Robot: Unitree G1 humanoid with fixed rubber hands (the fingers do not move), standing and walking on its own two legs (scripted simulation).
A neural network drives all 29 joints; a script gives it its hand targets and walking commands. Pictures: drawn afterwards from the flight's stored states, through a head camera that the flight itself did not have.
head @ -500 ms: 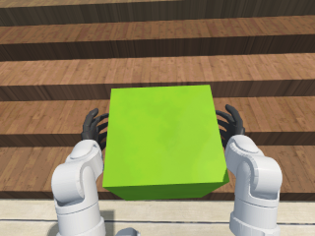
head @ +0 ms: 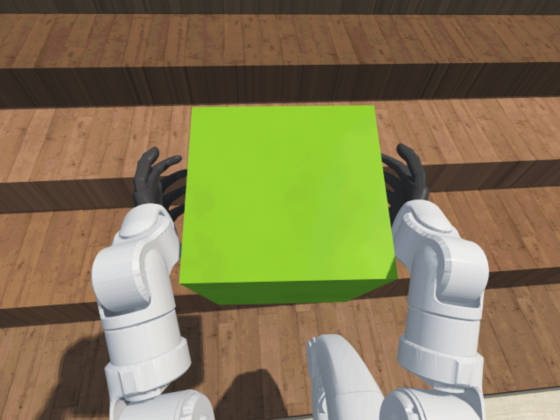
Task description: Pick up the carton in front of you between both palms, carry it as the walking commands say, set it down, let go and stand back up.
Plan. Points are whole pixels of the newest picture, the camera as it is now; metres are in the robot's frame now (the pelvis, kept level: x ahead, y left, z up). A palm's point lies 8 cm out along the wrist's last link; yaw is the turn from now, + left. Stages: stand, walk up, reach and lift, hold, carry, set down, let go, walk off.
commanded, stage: carry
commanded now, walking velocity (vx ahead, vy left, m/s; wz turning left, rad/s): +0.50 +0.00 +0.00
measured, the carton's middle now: (283, 222) +0.37 -0.02 +0.05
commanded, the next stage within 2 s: none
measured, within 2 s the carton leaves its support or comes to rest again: neither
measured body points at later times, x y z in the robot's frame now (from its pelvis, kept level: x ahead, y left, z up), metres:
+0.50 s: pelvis +0.34 -0.05 +0.14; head +0.35 -0.07 +0.59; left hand +0.68 +0.13 +0.31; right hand +0.70 -0.19 +0.29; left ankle +0.35 +0.06 -0.33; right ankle +0.33 -0.10 -0.59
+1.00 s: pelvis +0.66 -0.06 +0.28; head +0.68 -0.05 +0.73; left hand +1.04 +0.08 +0.43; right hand +1.01 -0.24 +0.44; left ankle +0.62 +0.05 -0.45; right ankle +0.70 -0.17 -0.17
